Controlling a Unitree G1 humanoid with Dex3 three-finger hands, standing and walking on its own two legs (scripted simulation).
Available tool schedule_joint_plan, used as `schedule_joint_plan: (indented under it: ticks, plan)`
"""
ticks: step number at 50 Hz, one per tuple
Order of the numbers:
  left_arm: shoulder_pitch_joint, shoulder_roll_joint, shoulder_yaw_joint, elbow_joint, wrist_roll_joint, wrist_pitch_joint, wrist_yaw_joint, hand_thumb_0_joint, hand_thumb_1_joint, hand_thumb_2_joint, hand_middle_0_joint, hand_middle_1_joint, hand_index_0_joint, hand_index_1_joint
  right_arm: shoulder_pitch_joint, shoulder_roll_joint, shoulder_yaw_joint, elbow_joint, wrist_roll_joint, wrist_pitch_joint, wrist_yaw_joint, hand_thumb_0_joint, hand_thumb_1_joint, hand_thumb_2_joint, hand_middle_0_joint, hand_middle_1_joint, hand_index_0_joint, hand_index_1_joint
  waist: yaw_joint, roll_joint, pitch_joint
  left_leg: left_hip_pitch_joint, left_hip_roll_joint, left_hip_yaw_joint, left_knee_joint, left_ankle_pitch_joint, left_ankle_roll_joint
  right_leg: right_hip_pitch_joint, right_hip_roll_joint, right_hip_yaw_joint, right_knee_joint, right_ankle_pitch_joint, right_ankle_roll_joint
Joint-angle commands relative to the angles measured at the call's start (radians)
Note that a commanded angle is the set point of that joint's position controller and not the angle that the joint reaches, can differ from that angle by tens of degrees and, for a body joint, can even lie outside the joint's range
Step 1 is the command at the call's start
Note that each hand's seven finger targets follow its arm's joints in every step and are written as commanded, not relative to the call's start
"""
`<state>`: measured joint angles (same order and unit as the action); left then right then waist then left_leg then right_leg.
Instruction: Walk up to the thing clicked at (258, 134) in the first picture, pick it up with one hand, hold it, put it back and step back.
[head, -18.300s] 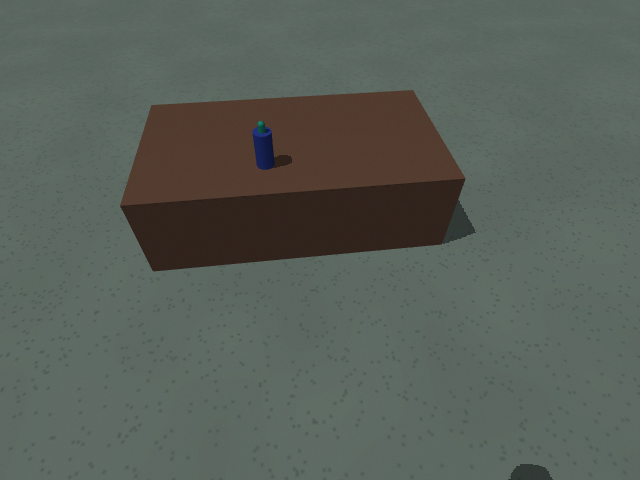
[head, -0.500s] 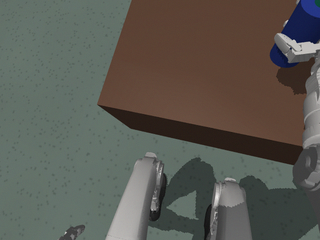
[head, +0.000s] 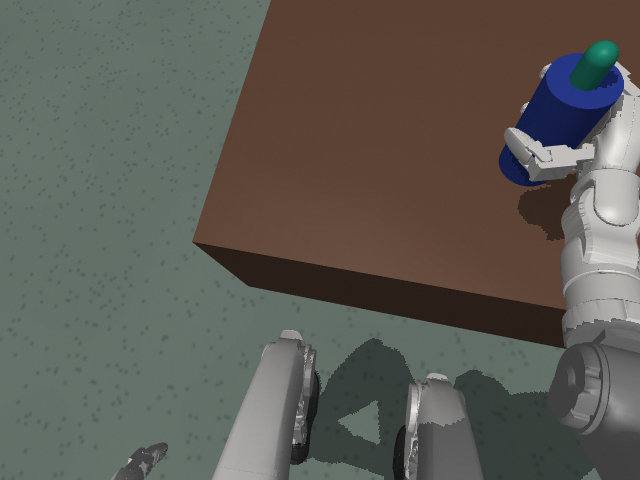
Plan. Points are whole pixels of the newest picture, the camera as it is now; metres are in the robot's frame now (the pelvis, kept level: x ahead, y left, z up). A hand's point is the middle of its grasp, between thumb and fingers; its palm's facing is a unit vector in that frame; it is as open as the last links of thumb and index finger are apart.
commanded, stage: lift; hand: right
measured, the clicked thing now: (559, 116) +0.54 -0.15 +0.04
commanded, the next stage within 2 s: hold in 1.48 s
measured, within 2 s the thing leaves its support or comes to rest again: neither
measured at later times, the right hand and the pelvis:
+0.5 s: hand (627, 143) +0.45 -0.16 +0.13, palm faces +0.12 +0.99 -0.01, open 9.4 cm; pelvis +0.02 +0.00 +0.10, yaw +0 degrees
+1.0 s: hand out of the picture +0.41 -0.17 +0.18, palm faces +0.09 +1.00 +0.00, open 9.4 cm; pelvis +0.04 +0.00 +0.14, yaw +0 degrees
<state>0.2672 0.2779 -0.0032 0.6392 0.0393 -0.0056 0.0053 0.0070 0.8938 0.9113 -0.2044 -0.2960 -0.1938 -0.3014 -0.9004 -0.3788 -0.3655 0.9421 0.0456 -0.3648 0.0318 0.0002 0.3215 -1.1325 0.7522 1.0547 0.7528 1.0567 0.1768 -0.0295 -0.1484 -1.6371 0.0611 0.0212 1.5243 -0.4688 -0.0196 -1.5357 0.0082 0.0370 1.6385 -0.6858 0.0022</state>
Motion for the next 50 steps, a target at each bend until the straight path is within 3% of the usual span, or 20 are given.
schedule_joint_plan:
  ticks: [1,2,3,9,12,13,15,19,21,25,27,28,30,32,40,42,43,44,47,50]
  plan:
    - [0.177,0.182,0.085,-0.028,-0.007,-0.03,0.024,0.0,0.88,0.917,-0.197,-0.29,-0.189,-0.298,-0.402,-0.213,-0.02,-0.312,0.024,-0.096,-0.009,0.0,-0.333,-1.283,1.333,1.413,1.353,1.413,-0.007,-0.076,-0.677,0.655,-0.026,-0.001,-0.198,0.22,0.056,0.316,0.001,-0.015,-0.287,0.292,-0.016]
    - [0.172,0.179,0.089,-0.031,-0.006,-0.036,0.024,0.0,0.873,0.921,-0.198,-0.29,-0.188,-0.299,-0.366,-0.161,0.013,-0.303,0.027,-0.093,-0.008,0.0,-0.293,-1.272,1.318,1.403,1.339,1.403,-0.01,-0.071,-0.675,0.68,-0.029,-0.005,-0.216,0.224,0.056,0.323,0.001,-0.019,-0.303,0.288,-0.016]
    - [0.163,0.171,0.085,-0.032,-0.01,-0.039,0.025,0.0,0.874,0.919,-0.199,-0.291,-0.19,-0.299,-0.346,-0.172,-0.003,-0.339,0.034,-0.094,-0.008,0.0,-0.311,-1.268,1.32,1.399,1.34,1.399,-0.021,-0.062,-0.663,0.69,-0.028,-0.004,-0.224,0.223,0.054,0.336,0.001,-0.018,-0.312,0.292,-0.016]
    - [0.137,0.156,0.088,-0.03,-0.016,-0.056,0.032,0.0,0.859,0.923,-0.198,-0.289,-0.185,-0.302,-0.223,-0.13,0.024,-0.409,0.049,-0.09,-0.015,0.0,-0.274,-1.267,1.311,1.4,1.334,1.4,-0.053,-0.068,-0.615,0.761,-0.036,0.003,-0.303,0.24,0.055,0.467,-0.004,-0.01,-0.408,0.335,-0.01]
    - [0.114,0.144,0.088,-0.033,-0.022,-0.068,0.034,0.0,0.851,0.928,-0.198,-0.288,-0.183,-0.304,-0.154,-0.076,0.068,-0.467,0.065,-0.086,-0.011,0.0,-0.266,-1.264,1.299,1.392,1.323,1.392,-0.054,-0.05,-0.581,0.826,-0.038,0.001,-0.357,0.249,0.05,0.505,-0.004,-0.015,-0.451,0.334,-0.013]
    - [0.109,0.14,0.085,-0.034,-0.026,-0.073,0.037,0.0,0.852,0.928,-0.199,-0.288,-0.183,-0.304,-0.148,-0.094,0.053,-0.491,0.07,-0.085,-0.016,0.0,-0.261,-1.264,1.298,1.392,1.322,1.392,-0.062,-0.033,-0.567,0.853,-0.039,0.003,-0.379,0.236,0.046,0.516,-0.003,-0.013,-0.472,0.321,-0.015]
    - [0.096,0.131,0.088,-0.028,-0.027,-0.083,0.037,0.0,0.849,0.931,-0.2,-0.29,-0.183,-0.307,-0.055,-0.026,0.092,-0.456,0.076,-0.076,-0.014,0.0,-0.24,-1.257,1.288,1.386,1.314,1.386,-0.056,-0.004,-0.492,0.862,-0.04,-0.003,-0.414,0.234,0.042,0.51,-0.006,-0.018,-0.489,0.311,-0.02]
    - [0.084,0.136,0.088,-0.022,-0.028,-0.096,0.042,0.0,0.846,0.93,-0.199,-0.288,-0.182,-0.305,-0.051,-0.068,0.082,-0.537,0.074,-0.093,-0.023,0.0,-0.271,-1.272,1.312,1.404,1.336,1.404,-0.079,-0.042,-0.466,0.895,-0.042,0.0,-0.452,0.258,0.044,0.615,-0.005,-0.016,-0.549,0.353,-0.011]
    - [0.076,0.132,0.088,-0.013,-0.024,-0.103,0.039,0.0,0.849,0.932,-0.198,-0.288,-0.18,-0.306,-0.003,-0.012,0.11,-0.502,0.079,-0.096,-0.019,0.0,-0.261,-1.267,1.3,1.396,1.326,1.397,-0.075,-0.042,-0.425,0.869,-0.046,0.012,-0.469,0.249,0.048,0.663,-0.011,0.0,-0.584,0.362,-0.005]
    - [0.059,0.125,0.084,-0.015,-0.024,-0.115,0.039,0.0,0.847,0.932,-0.195,-0.287,-0.177,-0.305,0.05,-0.02,0.102,-0.53,0.085,-0.112,-0.011,0.0,-0.239,-1.273,1.301,1.405,1.329,1.405,-0.092,-0.027,-0.401,0.946,-0.043,0.009,-0.514,0.247,0.042,0.677,-0.005,-0.011,-0.626,0.349,-0.008]
    - [0.045,0.128,0.085,-0.017,-0.023,-0.12,0.037,0.0,0.849,0.928,-0.193,-0.287,-0.177,-0.303,0.124,0.009,0.127,-0.516,0.09,-0.115,0.001,0.0,-0.243,-1.277,1.309,1.412,1.337,1.412,-0.104,-0.033,-0.394,0.957,-0.046,0.013,-0.523,0.266,0.044,0.72,-0.006,-0.009,-0.644,0.379,-0.003]
    - [0.048,0.128,0.087,-0.018,-0.024,-0.119,0.038,0.0,0.857,0.927,-0.193,-0.288,-0.179,-0.303,0.114,-0.013,0.104,-0.536,0.093,-0.122,0.004,0.0,-0.221,-1.264,1.301,1.402,1.328,1.402,-0.103,-0.031,-0.403,0.963,-0.048,0.014,-0.528,0.276,0.043,0.73,-0.007,-0.006,-0.649,0.396,-0.002]
    - [0.039,0.125,0.084,-0.019,-0.024,-0.12,0.037,0.0,0.854,0.927,-0.193,-0.288,-0.178,-0.303,0.153,0.01,0.131,-0.549,0.097,-0.127,0.013,0.0,-0.221,-1.268,1.303,1.406,1.33,1.406,-0.104,-0.03,-0.385,0.988,-0.046,0.015,-0.541,0.289,0.042,0.748,-0.005,-0.009,-0.664,0.409,-0.001]
    - [0.038,0.12,0.081,-0.016,-0.027,-0.124,0.037,0.0,0.856,0.927,-0.192,-0.288,-0.178,-0.303,0.181,0.004,0.109,-0.554,0.106,-0.128,0.014,0.0,-0.217,-1.267,1.299,1.405,1.328,1.405,-0.112,-0.012,-0.384,1.019,-0.046,0.015,-0.558,0.294,0.04,0.754,-0.005,-0.008,-0.68,0.412,-0.001]
    - [0.029,0.12,0.085,-0.015,-0.034,-0.127,0.044,0.0,0.864,0.923,-0.192,-0.291,-0.179,-0.304,0.266,0.034,0.14,-0.591,0.119,-0.133,0.034,0.0,-0.244,-1.264,1.301,1.4,1.327,1.4,-0.109,0.021,-0.337,1.072,-0.051,0.017,-0.615,0.334,0.035,0.831,-0.008,-0.009,-0.73,0.459,0.0]
    - [0.016,0.113,0.077,-0.022,-0.033,-0.128,0.043,0.0,0.867,0.918,-0.191,-0.291,-0.181,-0.302,0.247,0.007,0.13,-0.68,0.127,-0.141,0.034,0.0,-0.232,-1.272,1.3,1.407,1.328,1.407,-0.133,-0.036,-0.347,1.087,-0.049,0.013,-0.627,0.335,0.038,0.865,-0.008,-0.011,-0.748,0.468,0.006]
    - [0.023,0.113,0.08,-0.019,-0.033,-0.128,0.045,0.0,0.873,0.915,-0.189,-0.292,-0.18,-0.301,0.262,0.023,0.137,-0.642,0.124,-0.136,0.037,0.0,-0.229,-1.273,1.303,1.41,1.331,1.41,-0.116,-0.016,-0.333,1.07,-0.053,0.019,-0.631,0.333,0.038,0.876,-0.011,-0.004,-0.755,0.477,0.007]
    - [0.024,0.112,0.083,-0.016,-0.032,-0.128,0.043,0.0,0.871,0.918,-0.189,-0.291,-0.179,-0.301,0.31,0.055,0.154,-0.61,0.125,-0.13,0.04,0.0,-0.251,-1.287,1.318,1.424,1.345,1.424,-0.118,-0.003,-0.303,1.069,-0.054,0.023,-0.637,0.322,0.037,0.867,-0.012,0.002,-0.764,0.468,0.008]
    - [-0.002,0.101,0.074,-0.034,-0.036,-0.13,0.046,0.0,0.875,0.914,-0.19,-0.292,-0.182,-0.301,0.298,0.013,0.13,-0.677,0.13,-0.137,0.041,0.0,-0.241,-1.288,1.31,1.421,1.339,1.422,-0.133,0.008,-0.298,1.131,-0.048,0.01,-0.671,0.297,0.032,0.84,-0.005,-0.022,-0.773,0.406,-0.006]
    - [-0.005,0.097,0.072,-0.034,-0.039,-0.132,0.047,0.0,0.88,0.911,-0.19,-0.294,-0.183,-0.3,0.346,0.038,0.144,-0.675,0.136,-0.133,0.043,0.0,-0.269,-1.287,1.31,1.417,1.337,1.417,-0.132,0.011,-0.284,1.145,-0.049,0.011,-0.681,0.316,0.031,0.86,-0.004,-0.023,-0.785,0.428,-0.004]
